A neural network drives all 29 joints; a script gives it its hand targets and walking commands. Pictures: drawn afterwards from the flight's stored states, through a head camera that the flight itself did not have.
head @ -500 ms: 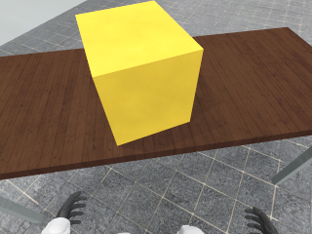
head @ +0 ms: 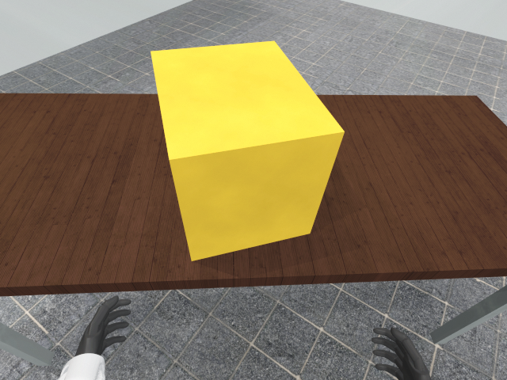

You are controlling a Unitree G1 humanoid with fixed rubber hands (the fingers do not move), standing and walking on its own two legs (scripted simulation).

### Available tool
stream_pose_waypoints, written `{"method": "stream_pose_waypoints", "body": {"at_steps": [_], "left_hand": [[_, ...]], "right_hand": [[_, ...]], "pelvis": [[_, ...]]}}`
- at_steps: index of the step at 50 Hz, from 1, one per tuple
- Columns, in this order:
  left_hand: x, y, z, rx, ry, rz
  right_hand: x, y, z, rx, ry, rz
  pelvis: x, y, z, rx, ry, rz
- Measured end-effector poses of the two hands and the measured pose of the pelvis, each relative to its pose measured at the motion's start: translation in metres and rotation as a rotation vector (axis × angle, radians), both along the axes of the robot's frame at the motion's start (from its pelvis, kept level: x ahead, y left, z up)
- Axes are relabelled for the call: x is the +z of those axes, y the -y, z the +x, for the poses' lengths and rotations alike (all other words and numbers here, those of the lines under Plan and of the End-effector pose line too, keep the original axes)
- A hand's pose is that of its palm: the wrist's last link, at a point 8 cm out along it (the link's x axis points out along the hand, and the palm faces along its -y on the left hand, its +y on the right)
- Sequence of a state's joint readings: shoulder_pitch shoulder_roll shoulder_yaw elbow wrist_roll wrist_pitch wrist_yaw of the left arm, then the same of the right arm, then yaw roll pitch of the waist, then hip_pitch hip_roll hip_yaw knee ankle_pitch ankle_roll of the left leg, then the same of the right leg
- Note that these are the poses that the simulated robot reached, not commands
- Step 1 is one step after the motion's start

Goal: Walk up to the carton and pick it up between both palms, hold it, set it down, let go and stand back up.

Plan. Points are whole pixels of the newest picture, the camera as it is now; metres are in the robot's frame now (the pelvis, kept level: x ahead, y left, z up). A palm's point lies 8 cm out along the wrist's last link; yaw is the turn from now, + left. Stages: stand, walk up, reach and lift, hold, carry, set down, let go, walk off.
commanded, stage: reach and lift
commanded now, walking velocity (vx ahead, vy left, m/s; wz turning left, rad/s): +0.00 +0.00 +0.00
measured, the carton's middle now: (234, 147) +0.52 +0.06 +0.07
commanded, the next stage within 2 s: none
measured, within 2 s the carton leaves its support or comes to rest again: neither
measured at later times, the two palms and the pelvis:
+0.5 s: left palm (109, 325) +0.19 +0.22 +0.01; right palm (446, 347) +0.19 -0.27 +0.00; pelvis +0.00 +0.01 +0.00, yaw -1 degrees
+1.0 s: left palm (119, 285) +0.23 +0.20 +0.06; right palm (450, 295) +0.24 -0.28 +0.05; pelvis -0.01 -0.01 +0.00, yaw -1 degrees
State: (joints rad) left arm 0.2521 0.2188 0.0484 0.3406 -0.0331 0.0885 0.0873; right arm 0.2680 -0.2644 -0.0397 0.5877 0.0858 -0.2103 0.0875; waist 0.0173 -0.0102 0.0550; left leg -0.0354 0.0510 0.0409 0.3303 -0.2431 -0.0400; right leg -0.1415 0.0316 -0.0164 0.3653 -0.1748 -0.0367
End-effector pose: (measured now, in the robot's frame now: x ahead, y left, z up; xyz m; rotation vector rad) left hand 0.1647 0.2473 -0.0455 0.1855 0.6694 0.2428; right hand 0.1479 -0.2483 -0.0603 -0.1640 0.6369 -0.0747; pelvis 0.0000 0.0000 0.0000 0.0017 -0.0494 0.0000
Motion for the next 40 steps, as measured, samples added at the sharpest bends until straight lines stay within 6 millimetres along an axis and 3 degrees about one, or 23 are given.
{"method": "stream_pose_waypoints", "body": {"at_steps": [18, 40], "left_hand": [[0.037, 0.022, 0.018, 0.045, 0.201, -0.050], [0.083, 0.049, 0.041, 0.114, 0.387, -0.065]], "right_hand": [[0.047, 0.017, 0.027, 0.067, 0.127, 0.042], [0.092, 0.030, 0.073, 0.164, 0.310, 0.115]], "pelvis": [[0.003, -0.014, 0.008, -0.009, -0.005, -0.014], [0.000, 0.004, -0.006, -0.010, -0.046, 0.003]]}}
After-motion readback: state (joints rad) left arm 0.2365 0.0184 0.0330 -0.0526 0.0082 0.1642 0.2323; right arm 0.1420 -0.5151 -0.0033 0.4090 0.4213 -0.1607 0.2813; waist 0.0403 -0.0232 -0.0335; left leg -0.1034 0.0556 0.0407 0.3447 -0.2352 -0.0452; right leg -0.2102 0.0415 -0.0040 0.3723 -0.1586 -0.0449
